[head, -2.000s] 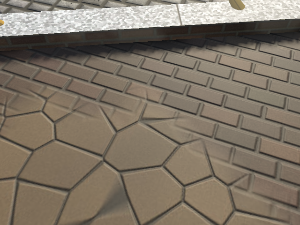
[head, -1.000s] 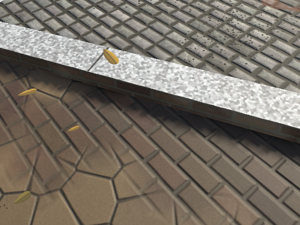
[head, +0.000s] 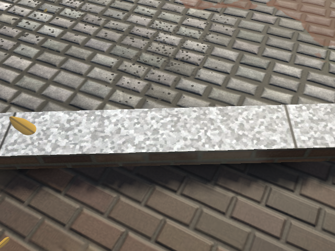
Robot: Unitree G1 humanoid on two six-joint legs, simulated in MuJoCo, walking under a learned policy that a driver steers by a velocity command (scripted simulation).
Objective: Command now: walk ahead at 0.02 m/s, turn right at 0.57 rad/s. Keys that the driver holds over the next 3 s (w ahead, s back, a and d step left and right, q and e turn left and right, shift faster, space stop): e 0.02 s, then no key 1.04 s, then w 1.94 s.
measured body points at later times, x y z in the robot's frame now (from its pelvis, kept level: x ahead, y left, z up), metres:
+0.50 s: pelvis -0.01 +0.04 +0.00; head +0.01 +0.05 +0.45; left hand +0.12 +0.29 -0.13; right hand +0.06 -0.23 -0.12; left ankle +0.01 +0.13 -0.74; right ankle -0.06 -0.08 -0.74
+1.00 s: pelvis -0.02 +0.02 +0.01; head -0.02 +0.02 +0.46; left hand +0.04 +0.26 -0.14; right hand -0.04 -0.23 -0.15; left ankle +0.01 +0.14 -0.74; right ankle -0.06 -0.08 -0.74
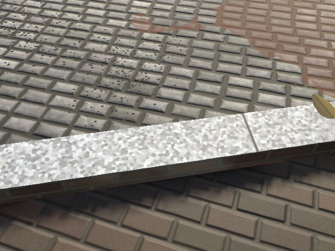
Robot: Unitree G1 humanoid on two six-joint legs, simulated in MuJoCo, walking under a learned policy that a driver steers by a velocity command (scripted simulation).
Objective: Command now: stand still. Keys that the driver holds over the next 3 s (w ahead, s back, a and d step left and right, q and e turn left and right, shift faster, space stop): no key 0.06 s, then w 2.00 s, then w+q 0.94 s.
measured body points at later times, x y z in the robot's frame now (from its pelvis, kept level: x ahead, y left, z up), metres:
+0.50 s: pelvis +0.10 +0.05 +0.00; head +0.11 +0.07 +0.45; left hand +0.15 +0.30 -0.16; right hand +0.05 -0.19 -0.14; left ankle +0.05 +0.12 -0.75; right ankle +0.08 -0.08 -0.67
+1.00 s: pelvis +0.38 +0.02 -0.01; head +0.40 +0.01 +0.44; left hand +0.40 +0.27 -0.15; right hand +0.43 -0.23 -0.15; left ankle +0.35 +0.15 -0.66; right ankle +0.40 -0.03 -0.75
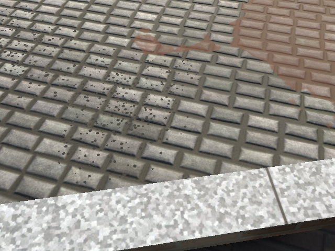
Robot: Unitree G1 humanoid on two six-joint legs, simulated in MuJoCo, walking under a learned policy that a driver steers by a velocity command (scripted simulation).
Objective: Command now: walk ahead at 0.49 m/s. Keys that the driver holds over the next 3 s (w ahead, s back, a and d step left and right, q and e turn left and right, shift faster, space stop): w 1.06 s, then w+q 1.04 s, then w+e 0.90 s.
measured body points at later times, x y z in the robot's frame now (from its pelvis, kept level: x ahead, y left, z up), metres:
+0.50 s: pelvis +0.28 +0.05 +0.00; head +0.29 +0.06 +0.45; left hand +0.32 +0.28 -0.16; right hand +0.28 -0.20 -0.15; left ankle +0.30 +0.10 -0.74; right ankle +0.20 -0.07 -0.58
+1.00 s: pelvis +0.57 -0.01 +0.07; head +0.58 +0.00 +0.52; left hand +0.65 +0.24 -0.07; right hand +0.63 -0.25 -0.07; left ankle +0.46 +0.13 -0.48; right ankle +0.61 -0.05 -0.63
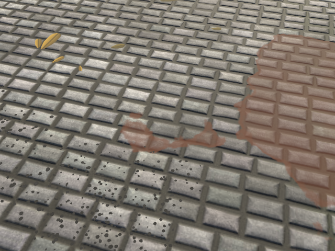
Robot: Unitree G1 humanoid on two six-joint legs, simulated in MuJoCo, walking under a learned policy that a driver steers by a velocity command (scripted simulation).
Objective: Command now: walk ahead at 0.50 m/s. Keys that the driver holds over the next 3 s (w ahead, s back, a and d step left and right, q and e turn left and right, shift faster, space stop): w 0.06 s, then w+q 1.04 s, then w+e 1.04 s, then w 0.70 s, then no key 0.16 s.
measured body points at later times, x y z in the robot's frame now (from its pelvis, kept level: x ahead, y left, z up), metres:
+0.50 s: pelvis +0.27 +0.03 +0.03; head +0.29 +0.03 +0.48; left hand +0.24 +0.28 -0.11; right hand +0.43 -0.20 -0.10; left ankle +0.31 +0.07 -0.70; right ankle +0.11 -0.07 -0.60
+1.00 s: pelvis +0.55 +0.06 +0.02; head +0.59 +0.07 +0.47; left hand +0.65 +0.37 -0.05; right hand +0.67 -0.20 -0.10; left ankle +0.34 +0.07 -0.63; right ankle +0.69 +0.02 -0.70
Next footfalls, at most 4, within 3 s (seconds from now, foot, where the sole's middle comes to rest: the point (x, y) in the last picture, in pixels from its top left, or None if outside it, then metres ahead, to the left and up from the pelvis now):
0.42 left None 0.35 0.08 -0.73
0.94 right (162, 201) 0.73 0.03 -0.73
1.42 left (93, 192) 0.78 0.33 -0.73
1.92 right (124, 132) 1.12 0.22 -0.73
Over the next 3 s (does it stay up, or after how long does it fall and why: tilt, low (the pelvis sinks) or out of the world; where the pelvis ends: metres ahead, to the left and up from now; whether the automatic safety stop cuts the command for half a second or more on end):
stays up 1.53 0.31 0.03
